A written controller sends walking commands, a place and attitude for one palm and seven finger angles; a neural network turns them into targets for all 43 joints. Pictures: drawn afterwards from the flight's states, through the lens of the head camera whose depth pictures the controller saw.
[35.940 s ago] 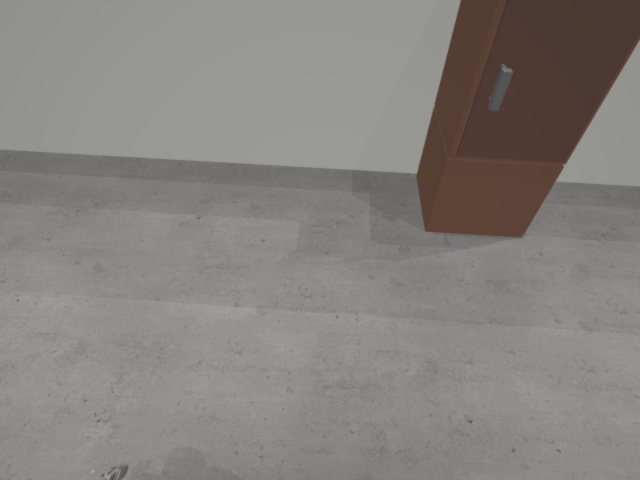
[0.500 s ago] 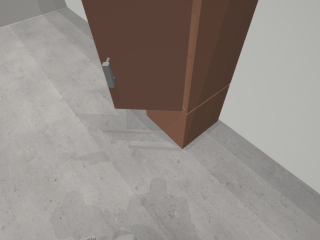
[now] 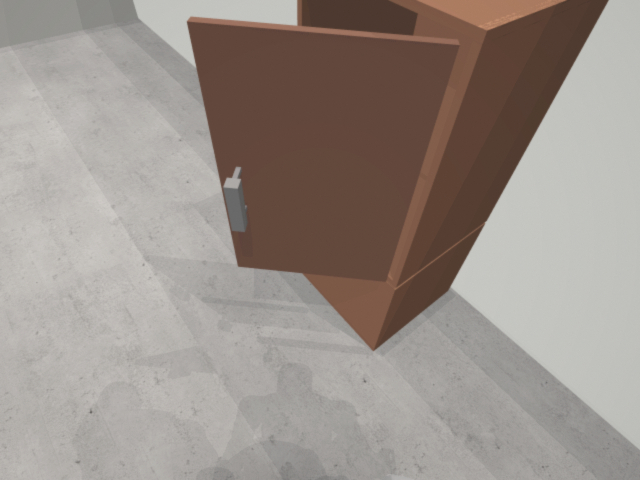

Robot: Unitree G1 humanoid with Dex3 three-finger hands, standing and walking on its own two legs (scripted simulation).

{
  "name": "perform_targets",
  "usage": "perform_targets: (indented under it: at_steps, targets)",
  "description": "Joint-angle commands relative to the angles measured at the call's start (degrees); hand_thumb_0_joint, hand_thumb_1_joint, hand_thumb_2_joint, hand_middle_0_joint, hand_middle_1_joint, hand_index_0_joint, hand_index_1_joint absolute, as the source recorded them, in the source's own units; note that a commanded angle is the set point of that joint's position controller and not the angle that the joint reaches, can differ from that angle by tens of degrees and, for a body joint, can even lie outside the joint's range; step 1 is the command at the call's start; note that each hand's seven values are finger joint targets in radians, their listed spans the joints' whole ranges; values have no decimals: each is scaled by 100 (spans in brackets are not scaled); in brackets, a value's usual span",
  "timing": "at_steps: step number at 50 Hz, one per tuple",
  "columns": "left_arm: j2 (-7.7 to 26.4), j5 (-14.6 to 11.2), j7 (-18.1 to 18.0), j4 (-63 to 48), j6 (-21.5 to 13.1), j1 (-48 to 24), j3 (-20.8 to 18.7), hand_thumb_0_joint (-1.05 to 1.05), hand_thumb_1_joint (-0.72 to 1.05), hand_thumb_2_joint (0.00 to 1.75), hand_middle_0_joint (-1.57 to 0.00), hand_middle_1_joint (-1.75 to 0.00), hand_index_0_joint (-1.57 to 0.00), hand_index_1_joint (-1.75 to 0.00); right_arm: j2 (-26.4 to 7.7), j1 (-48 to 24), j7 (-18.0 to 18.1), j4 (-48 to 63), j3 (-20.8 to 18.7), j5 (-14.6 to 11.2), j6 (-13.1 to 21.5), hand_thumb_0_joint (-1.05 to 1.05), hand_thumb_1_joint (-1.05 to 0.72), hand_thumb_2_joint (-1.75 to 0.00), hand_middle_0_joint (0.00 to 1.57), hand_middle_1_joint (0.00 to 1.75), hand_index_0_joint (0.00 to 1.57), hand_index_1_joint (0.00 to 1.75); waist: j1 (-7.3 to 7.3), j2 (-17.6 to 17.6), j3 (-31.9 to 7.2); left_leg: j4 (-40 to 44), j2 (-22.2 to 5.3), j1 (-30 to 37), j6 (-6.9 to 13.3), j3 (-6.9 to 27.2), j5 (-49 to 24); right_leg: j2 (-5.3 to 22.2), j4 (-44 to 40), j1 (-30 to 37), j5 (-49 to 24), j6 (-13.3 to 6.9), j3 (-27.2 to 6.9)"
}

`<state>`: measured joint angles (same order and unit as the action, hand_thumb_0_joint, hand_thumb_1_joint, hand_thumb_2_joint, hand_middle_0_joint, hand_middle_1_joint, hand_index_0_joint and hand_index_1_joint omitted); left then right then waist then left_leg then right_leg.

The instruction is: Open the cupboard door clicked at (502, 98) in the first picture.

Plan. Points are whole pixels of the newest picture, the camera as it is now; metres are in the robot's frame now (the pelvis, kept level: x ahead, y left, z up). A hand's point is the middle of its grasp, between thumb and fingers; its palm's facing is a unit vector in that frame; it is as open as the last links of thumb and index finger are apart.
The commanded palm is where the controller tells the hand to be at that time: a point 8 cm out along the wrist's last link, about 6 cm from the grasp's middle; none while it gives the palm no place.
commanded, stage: come to a stop and stand still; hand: left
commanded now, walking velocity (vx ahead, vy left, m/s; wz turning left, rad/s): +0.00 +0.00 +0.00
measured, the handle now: (238, 198) +0.61 +0.21 -0.07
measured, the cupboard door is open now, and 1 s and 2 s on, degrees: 46 46 46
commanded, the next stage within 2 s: none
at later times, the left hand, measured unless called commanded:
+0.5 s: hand out of the picture +0.12 +0.17 -0.18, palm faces +0.07 -0.98 -0.19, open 7.3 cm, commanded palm none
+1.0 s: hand out of the picture +0.01 +0.20 -0.18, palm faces +0.08 -0.97 -0.24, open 7.4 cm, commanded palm none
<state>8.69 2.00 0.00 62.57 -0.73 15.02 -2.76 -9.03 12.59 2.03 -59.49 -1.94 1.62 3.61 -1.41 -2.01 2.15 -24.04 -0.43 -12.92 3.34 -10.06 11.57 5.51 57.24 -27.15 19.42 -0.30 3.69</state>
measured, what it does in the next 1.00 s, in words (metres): steps on the spot: right foot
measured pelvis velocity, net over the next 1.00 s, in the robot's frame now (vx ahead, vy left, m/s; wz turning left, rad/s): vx -0.01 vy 0.00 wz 0.04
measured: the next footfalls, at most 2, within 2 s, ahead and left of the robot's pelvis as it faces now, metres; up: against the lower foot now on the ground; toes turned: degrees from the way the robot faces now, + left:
right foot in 0.14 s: +0.05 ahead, -0.13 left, +0.00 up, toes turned -1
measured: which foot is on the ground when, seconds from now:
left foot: down 0.00-1.00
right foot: up 0.00-0.12, down 0.14-1.00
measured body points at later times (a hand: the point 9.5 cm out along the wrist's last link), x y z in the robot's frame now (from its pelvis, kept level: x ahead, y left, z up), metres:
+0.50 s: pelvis +0.05 -0.01 -0.01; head +0.07 +0.01 +0.44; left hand +0.12 +0.22 -0.17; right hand +0.07 -0.24 -0.16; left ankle +0.02 +0.09 -0.74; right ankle +0.05 -0.13 -0.72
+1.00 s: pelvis -0.01 +0.00 -0.01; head -0.04 +0.01 +0.44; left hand +0.01 +0.25 -0.16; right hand +0.11 -0.24 -0.13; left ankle +0.02 +0.09 -0.74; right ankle +0.01 -0.13 -0.74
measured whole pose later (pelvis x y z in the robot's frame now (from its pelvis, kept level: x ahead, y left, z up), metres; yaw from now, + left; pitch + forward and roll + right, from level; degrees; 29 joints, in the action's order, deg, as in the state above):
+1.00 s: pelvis -0.01 +0.00 -0.01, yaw +2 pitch -3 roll -1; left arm 13.1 1.8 -1.4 54.1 1.0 18.1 -0.6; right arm -11.9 9.8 0.3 -52.9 -2.0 1.4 -0.7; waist -1.3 -0.7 -0.1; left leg -32.0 -0.7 -15.2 2.6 -5.1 13.9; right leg 1.8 30.6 -12.7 14.7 0.9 2.5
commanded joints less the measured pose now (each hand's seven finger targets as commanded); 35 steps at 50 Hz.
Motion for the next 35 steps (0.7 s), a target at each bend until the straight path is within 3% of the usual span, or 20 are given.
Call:
perform_targets:
  at_steps: [1, 5, 6, 7, 8, 10, 15, 17, 18, 19, 21, 23, 25, 27, 28, 29, 30, 31, 33, 35]
  targets:
    - [69, -63, 15, -307, -52, 113, 32, 0, 90, 90, -20, -30, -20, -30, -675, 661, -34, -8, -89, 12, 12, 0, -90, -90, 20, 30, 20, 30, 132, 770, -77, 1099, -1565, 60, 611, 982, -1308, 48, -1092, 408, -140, 68, 9]
    - [231, -94, -65, -172, -26, 378, 55, 0, 90, 90, -20, -30, -20, -30, -649, 414, 26, -124, -34, -38, -106, 0, -90, -90, 20, 30, 20, 30, -126, 584, -162, 160, -1224, -142, 218, 689, -2058, -136, -2768, 1654, -1194, 120, 91]
    - [486, -93, -101, -118, -61, 536, 39, 0, 90, 90, -20, -30, -20, -30, -551, 437, 22, -159, -18, -77, -129, 0, -90, -90, 20, 30, 20, 30, -178, 190, -292, -151, -921, -177, -75, 574, -1491, 48, -3249, 1993, -2173, 92, -224]
    - [789, -92, -141, -117, -85, 496, 22, 0, 90, 90, -20, -30, -20, -30, -436, 581, -2, -172, -15, -127, -179, 0, -90, -90, 20, 30, 20, 30, -47, -271, -375, -313, -568, -462, -313, 519, -342, 606, -3254, 2245, -3416, -159, -905]
    - [1020, -109, -150, -189, -56, 266, 20, 0, 90, 90, -20, -30, -20, -30, -402, 796, -53, -211, -11, -157, -261, 0, -90, -90, 20, 30, 20, 30, 110, -312, -119, -239, -343, -500, -422, 521, 513, 1042, -3238, 2017, -3928, -430, -919]
    - [1086, -162, -211, -224, -62, 117, -21, 0, 90, 90, -20, -30, -20, -30, -386, 963, -42, -357, -31, -145, -396, 0, -90, -90, 20, 30, 20, 30, 152, -1264, -575, -659, -253, -96, -518, 403, 633, 1182, -3159, 2068, -4938, -705, -1007]
    - [1127, -116, -305, -322, 47, -114, -139, 0, 90, 90, -20, -30, -20, -30, -334, 796, -6, -294, -101, -162, -525, 0, -90, -90, 20, 30, 20, 30, 39, -834, -586, -1080, -186, -611, -597, 559, 1457, 1362, -2954, 2539, -5869, -991, -1005]
    - [1124, -134, -306, -380, 85, -238, -176, 0, 90, 90, -20, -30, -20, -30, -347, 814, -7, -269, -121, -145, -532, 0, -90, -90, 20, 30, 20, 30, 90, -645, -652, -540, -222, -332, -596, 557, 835, 1244, -2786, 2390, -5288, -872, -906]
    - [1040, -145, -301, -413, 117, -342, -182, 0, 90, 90, -20, -30, -20, -30, -332, 920, -8, -299, -129, -135, -517, 0, -90, -90, 20, 30, 20, 30, 161, -391, -705, -124, -351, 118, -537, 607, -244, 1010, -2671, 2040, -4422, -663, -656]
    - [890, -162, -275, -515, 150, -343, -166, 0, 90, 90, -20, -30, -20, -30, -519, 887, -11, -253, -162, -90, -499, 0, -90, -90, 20, 30, 20, 30, 120, 305, -708, -39, -738, 512, -375, 909, -1503, 623, -2490, 1507, -3337, -365, -371]
    - [542, -134, -253, -682, 274, -623, -95, 0, 90, 90, -20, -30, -20, -30, -747, 595, 15, -42, -201, -30, -500, 0, -90, -90, 20, 30, 20, 30, 159, 1580, -57, 641, -1525, -229, 269, 1610, -2366, -203, -1689, 1132, -12, 41, 153]
    - [475, -122, -232, -667, 337, -626, -80, 0, 90, 90, -20, -30, -20, -30, -633, 451, 88, 26, -141, 8, -436, 0, -90, -90, 20, 30, 20, 30, 107, 1223, 208, 719, -1608, -427, 615, 1703, -2373, -268, -836, 868, 940, -24, -280]
    - [422, -133, -206, -611, 306, -437, -61, 0, 90, 90, -20, -30, -20, -30, -718, 202, 94, 102, -126, 21, -393, 0, -90, -90, 20, 30, 20, 30, 14, 1271, 37, 507, -1511, 8, 620, 1496, -2707, -254, -1050, 802, 907, -19, -321]
    - [425, -138, -182, -562, 249, -344, -25, 0, 90, 90, -20, -30, -20, -30, -817, 228, 83, 78, -150, -15, -370, 0, -90, -90, 20, 30, 20, 30, 40, 1068, -257, 282, -1371, 510, 494, 1351, -2875, -283, -1873, 1029, 443, 27, -150]
    - [1199, -82, -242, -827, 107, 238, 132, 0, 90, 90, -20, -30, -20, -30, -1182, 63, 17, 586, -125, -12, -395, 0, -90, -90, 20, 30, 20, 30, -39, 1014, -115, -3, -929, 454, 173, 1337, -2433, -416, -2827, 1359, 98, 55, -81]
    - [770, -83, -255, -909, 44, 529, 47, 0, 90, 90, -20, -30, -20, -30, -977, -199, -26, 816, -224, -19, -280, 0, -90, -90, 20, 30, 20, 30, -185, 134, -614, -1140, -761, 350, -63, 1097, -2129, -40, -3368, 1370, -1655, -5, -543]
    - [1057, -29, -318, -975, -18, 386, 9, 0, 90, 90, -20, -30, -20, -30, -696, 149, -31, 930, -220, -56, -243, 0, -90, -90, 20, 30, 20, 30, 111, -355, -1039, -1410, -325, -217, -233, 842, -1194, 521, -3003, 2128, -3940, -321, -1250]
    - [1132, -46, -311, -1132, -52, 283, -20, 0, 90, 90, -20, -30, -20, -30, -583, 266, -43, 1059, -221, -76, -255, 0, -90, -90, 20, 30, 20, 30, 230, -237, -1056, -1088, -41, -620, -329, 823, 310, 835, -2771, 2508, -4513, -573, -1288]
    - [1162, -47, -344, -1239, -58, 328, -57, 0, 90, 90, -20, -30, -20, -30, -495, 51, -75, 1080, -194, -30, -340, 0, -90, -90, 20, 30, 20, 30, 130, -1027, -1037, -1269, 41, -909, -247, 705, 700, 727, -2576, 2739, -4963, -705, -1344]
    - [1143, -42, -364, -1333, -42, 396, -59, 0, 90, 90, -20, -30, -20, -30, -552, -102, -64, 1179, -218, -63, -363, 0, -90, -90, 20, 30, 20, 30, 136, -880, -631, -1174, 20, -863, -196, 776, 666, 704, -2595, 2351, -4878, -682, -1304]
